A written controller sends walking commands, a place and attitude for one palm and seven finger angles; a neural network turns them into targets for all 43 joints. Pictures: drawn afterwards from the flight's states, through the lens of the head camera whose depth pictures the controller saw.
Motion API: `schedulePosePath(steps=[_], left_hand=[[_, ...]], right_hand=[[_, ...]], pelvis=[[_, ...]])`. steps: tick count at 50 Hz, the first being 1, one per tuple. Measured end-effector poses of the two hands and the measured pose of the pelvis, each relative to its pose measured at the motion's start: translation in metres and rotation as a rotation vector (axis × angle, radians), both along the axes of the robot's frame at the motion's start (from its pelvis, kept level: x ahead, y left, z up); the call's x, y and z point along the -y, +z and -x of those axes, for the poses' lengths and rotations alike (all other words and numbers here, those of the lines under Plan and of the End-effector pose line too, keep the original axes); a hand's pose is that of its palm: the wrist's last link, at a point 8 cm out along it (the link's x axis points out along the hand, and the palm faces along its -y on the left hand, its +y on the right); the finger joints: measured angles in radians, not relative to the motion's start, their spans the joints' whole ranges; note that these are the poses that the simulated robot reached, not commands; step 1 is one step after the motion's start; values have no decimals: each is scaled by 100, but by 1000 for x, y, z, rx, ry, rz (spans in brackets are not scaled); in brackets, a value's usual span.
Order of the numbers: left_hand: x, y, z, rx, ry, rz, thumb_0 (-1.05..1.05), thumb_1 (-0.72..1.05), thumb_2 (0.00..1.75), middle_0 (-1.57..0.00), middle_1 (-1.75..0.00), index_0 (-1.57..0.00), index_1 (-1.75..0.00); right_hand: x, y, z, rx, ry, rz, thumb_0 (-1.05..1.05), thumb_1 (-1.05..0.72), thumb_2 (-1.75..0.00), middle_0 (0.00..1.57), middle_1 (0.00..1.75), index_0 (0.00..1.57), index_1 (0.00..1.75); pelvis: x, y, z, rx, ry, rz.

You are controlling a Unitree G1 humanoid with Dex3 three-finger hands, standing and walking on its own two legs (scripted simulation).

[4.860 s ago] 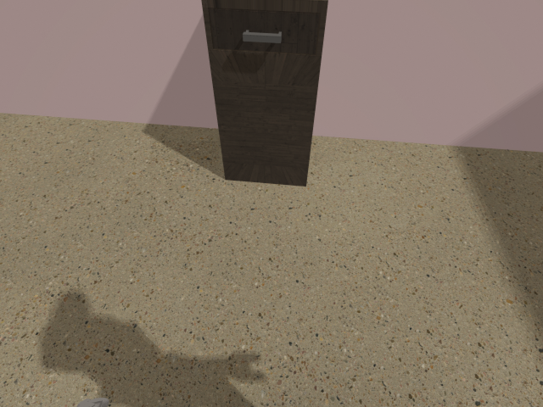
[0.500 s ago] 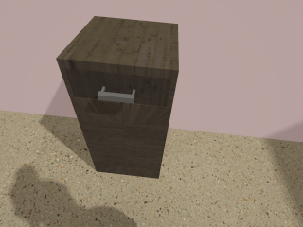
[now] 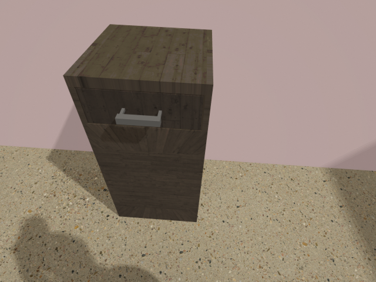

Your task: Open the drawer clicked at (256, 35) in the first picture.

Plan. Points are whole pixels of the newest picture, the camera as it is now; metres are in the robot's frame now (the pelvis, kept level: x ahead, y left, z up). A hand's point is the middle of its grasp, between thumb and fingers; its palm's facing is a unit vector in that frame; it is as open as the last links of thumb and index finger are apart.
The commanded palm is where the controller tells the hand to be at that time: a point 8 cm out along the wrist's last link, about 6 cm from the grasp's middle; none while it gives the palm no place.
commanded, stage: come to a stop and stand still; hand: left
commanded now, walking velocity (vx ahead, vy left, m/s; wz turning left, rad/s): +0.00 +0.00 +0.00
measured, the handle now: (140, 116) +0.59 +0.19 +0.01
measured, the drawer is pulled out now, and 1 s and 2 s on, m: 0.00 0.00 0.00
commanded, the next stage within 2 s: look again from close up in 0.46 s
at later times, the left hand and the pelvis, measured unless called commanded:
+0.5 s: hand out of the picture -0.05 +0.16 -0.17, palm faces +0.04 -0.99 -0.15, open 7.4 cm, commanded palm none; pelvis -0.02 +0.01 +0.00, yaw +0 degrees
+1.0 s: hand out of the picture -0.05 +0.16 -0.17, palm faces +0.05 -0.99 -0.13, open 7.4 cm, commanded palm none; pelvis -0.02 +0.01 +0.01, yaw +0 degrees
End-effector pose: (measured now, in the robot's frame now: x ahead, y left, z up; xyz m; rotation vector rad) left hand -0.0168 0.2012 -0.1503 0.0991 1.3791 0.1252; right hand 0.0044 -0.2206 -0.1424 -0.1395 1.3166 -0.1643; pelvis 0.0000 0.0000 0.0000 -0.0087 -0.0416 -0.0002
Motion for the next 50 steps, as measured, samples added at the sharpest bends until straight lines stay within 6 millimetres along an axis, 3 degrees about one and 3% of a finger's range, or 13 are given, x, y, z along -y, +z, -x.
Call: schedulePosePath(steps=[11, 22, 34, 50], left_hand=[[-20, 7, 11, 10, 0, -38, 1, 91, 90, -20, -30, -20, -30], [-13, 6, 31, -32, 12, -15, 1, 91, 90, -20, -30, -19, -30], [-1, 3, 42, -53, 25, 23, 1, 90, 90, -20, -30, -20, -30], [-6, 5, 38, -44, 26, 12, 1, 91, 90, -20, -30, -20, -30]], right_hand=[[-16, -1, 33, -51, -8, -37, 1, -92, -90, 20, 30, 19, 30], [-26, -1, 57, -109, -22, -53, 0, -91, -90, 20, 30, 20, 30], [-27, 1, 51, -95, -18, -43, 0, -91, -90, 20, 30, 19, 30], [-25, 3, 42, -79, -12, -34, 1, -92, -90, 20, 30, 19, 30]], pelvis=[[-4, 3, 11, -5, 0, -4], [-8, 4, 19, -11, 0, -5], [-9, 4, 21, -17, 2, -3], [-10, 5, 20, -17, 3, -3]])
